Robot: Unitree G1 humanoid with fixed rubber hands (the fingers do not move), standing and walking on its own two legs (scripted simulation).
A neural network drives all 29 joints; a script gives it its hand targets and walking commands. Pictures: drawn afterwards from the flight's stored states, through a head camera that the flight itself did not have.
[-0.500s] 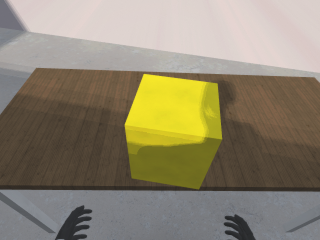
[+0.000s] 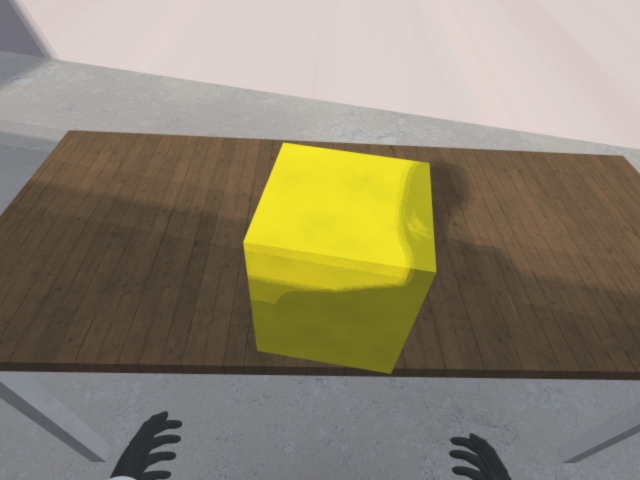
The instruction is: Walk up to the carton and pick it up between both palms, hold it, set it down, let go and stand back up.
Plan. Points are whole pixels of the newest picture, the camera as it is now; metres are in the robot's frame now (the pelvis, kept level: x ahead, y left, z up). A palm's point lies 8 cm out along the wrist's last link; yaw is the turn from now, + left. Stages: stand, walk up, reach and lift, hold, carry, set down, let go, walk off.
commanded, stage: stand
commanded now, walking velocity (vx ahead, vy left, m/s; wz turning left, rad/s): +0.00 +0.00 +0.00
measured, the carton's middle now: (338, 261) +0.43 -0.01 +0.03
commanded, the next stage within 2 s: none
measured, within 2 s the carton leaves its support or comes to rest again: neither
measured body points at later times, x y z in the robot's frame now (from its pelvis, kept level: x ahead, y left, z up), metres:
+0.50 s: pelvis +0.01 +0.02 -0.01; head +0.01 +0.02 +0.44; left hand +0.12 +0.25 -0.12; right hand +0.05 -0.24 -0.14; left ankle -0.04 +0.12 -0.74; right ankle +0.04 -0.09 -0.74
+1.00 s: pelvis +0.01 +0.03 -0.01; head +0.01 +0.03 +0.44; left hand +0.07 +0.26 -0.15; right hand -0.01 -0.21 -0.16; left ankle -0.04 +0.12 -0.74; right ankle +0.04 -0.09 -0.74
